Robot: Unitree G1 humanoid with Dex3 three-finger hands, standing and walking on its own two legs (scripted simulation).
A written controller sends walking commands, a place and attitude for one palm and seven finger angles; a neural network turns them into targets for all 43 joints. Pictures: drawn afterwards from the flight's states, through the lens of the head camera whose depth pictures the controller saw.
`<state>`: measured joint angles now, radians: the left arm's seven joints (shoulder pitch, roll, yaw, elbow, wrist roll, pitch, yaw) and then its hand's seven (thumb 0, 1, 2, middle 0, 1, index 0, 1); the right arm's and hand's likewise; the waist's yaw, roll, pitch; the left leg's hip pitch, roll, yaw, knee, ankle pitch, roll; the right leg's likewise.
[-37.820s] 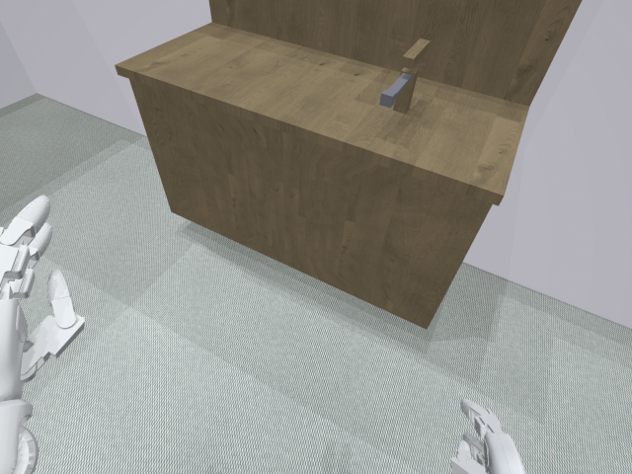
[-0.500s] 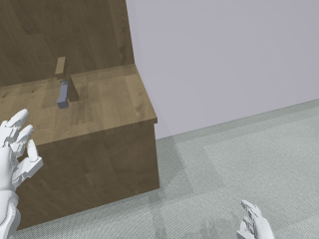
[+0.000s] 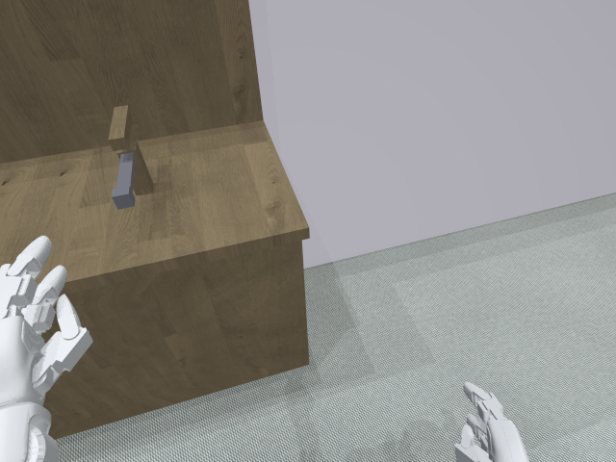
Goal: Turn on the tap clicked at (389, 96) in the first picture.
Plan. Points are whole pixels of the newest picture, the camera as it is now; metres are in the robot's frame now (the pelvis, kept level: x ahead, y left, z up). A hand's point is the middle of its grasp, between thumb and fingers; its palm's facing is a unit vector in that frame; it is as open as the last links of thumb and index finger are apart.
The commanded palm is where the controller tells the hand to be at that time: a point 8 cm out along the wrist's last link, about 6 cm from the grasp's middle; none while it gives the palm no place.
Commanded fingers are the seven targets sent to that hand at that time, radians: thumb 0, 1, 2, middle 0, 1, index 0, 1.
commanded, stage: turn the palm inward beside the body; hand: left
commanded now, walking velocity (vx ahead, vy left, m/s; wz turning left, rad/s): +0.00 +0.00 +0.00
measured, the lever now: (123, 197) +0.49 +0.39 +0.07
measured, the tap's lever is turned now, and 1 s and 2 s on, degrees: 0 0 0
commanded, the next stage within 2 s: reach beside the lever's end, fingers flat in 1.08 s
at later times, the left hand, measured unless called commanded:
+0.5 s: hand (68, 373) +0.16 +0.26 +0.13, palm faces +0.53 -0.84 -0.09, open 7.4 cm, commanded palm +0.10 +0.29 +0.14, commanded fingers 0.00 0.90 0.90 -0.20 -0.30 -0.20 -0.30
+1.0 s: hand (90, 348) +0.19 +0.25 +0.13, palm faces +0.55 -0.83 -0.07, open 7.4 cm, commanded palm +0.12 +0.28 +0.14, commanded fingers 0.00 0.90 0.90 -0.20 -0.30 -0.20 -0.30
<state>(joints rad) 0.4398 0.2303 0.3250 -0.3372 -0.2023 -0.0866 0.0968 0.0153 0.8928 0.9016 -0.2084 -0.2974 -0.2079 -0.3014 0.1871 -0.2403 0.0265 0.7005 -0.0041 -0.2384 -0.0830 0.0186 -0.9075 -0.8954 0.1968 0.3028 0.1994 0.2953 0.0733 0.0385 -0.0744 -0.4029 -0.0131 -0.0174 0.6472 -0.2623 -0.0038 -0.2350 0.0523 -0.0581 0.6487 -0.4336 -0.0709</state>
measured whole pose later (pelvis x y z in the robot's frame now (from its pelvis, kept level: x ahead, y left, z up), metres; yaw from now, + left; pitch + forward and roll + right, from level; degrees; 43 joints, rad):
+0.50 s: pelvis -0.03 +0.02 +0.00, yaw +0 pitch -2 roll -1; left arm 0.48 0.17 0.22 -0.39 -0.18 0.02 0.22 0.02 0.90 0.90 -0.21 -0.30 -0.21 -0.30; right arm 0.17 -0.22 0.07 0.70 -0.02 -0.25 -0.08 0.02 -0.90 -0.90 0.20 0.30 0.20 0.30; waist 0.07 0.05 -0.04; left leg -0.37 -0.02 -0.02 0.62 -0.21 0.02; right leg -0.19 0.05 -0.06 0.61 -0.38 -0.05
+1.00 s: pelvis +0.00 +0.01 +0.01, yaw +0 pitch -1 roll +0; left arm 0.46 0.15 0.23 -0.41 -0.20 0.09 0.22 0.02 0.90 0.90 -0.21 -0.30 -0.20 -0.30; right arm 0.15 -0.22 0.06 0.69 -0.02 -0.22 -0.08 0.02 -0.91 -0.90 0.20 0.30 0.20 0.30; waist 0.08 0.05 -0.07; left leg -0.35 -0.02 -0.02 0.60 -0.24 0.01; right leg -0.17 0.04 -0.06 0.59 -0.40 -0.06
